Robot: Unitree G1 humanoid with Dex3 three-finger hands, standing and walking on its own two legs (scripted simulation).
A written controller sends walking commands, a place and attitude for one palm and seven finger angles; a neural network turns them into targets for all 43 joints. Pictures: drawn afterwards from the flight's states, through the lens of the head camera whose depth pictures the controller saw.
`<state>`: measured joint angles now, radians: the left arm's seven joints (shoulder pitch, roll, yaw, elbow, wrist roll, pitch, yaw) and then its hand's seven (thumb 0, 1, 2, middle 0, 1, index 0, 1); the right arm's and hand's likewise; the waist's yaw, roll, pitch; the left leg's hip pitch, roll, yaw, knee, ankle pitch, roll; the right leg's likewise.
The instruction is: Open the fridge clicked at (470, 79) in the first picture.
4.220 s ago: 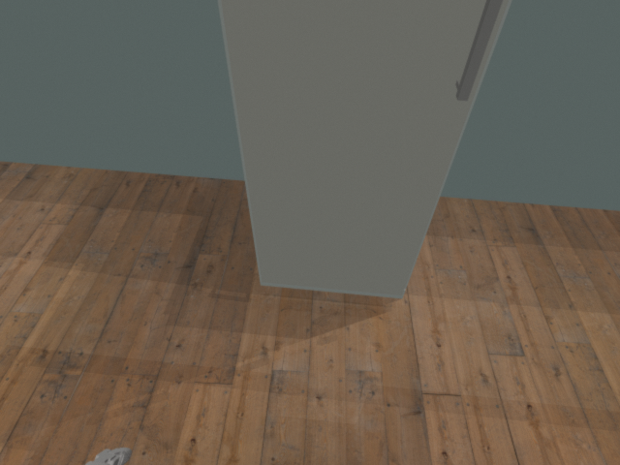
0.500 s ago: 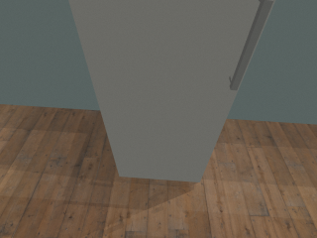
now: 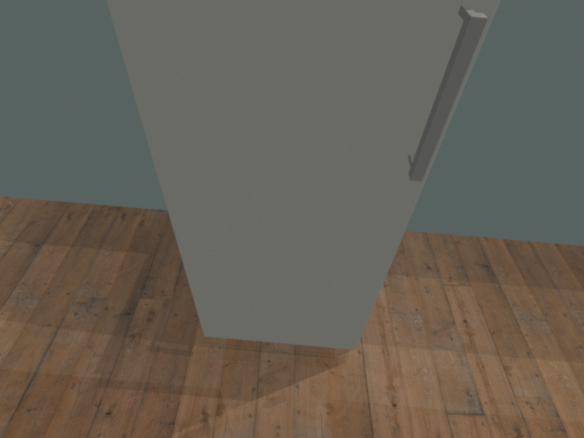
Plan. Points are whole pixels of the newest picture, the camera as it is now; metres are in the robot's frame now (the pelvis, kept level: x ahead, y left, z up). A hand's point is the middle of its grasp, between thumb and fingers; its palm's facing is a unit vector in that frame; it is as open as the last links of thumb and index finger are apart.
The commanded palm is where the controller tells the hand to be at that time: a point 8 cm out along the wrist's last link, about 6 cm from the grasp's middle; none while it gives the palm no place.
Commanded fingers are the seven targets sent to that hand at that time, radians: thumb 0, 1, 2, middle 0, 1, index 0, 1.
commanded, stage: come to a stop and stand still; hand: right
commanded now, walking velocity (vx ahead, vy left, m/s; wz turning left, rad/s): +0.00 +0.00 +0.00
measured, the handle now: (437, 103) +0.53 -0.17 +0.23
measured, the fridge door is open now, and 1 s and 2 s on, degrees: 0 0 0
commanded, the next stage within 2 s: look again from close up in 0.32 s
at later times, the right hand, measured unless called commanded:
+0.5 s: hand out of the picture +0.03 -0.18 -0.17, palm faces +0.01 +0.98 -0.21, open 7.3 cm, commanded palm none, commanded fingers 0.00 -0.90 -0.90 0.20 0.30 0.20 0.30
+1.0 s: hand out of the picture +0.02 -0.16 -0.17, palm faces +0.01 +0.98 -0.20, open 7.3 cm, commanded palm none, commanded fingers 0.00 -0.90 -0.90 0.20 0.30 0.20 0.30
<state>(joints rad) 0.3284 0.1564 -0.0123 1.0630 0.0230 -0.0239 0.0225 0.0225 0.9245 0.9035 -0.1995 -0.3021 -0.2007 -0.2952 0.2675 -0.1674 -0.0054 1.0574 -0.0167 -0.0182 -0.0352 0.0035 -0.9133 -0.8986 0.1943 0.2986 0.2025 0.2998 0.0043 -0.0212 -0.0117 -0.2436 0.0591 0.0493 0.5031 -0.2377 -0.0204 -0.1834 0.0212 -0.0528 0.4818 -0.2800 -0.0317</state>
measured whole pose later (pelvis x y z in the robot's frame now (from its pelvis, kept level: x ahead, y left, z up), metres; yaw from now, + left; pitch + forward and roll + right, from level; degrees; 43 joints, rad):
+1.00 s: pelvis +0.01 +0.02 +0.01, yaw +0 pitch -2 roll +0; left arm 0.25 0.16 -0.01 1.14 0.02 -0.02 0.02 0.01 0.90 0.90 -0.20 -0.30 -0.20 -0.30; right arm 0.26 -0.17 0.00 1.10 -0.02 -0.01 -0.03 0.00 -0.91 -0.90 0.20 0.30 0.20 0.30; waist 0.00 0.01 0.04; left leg -0.20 0.03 0.06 0.44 -0.22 0.00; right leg -0.13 0.00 -0.05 0.41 -0.25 0.00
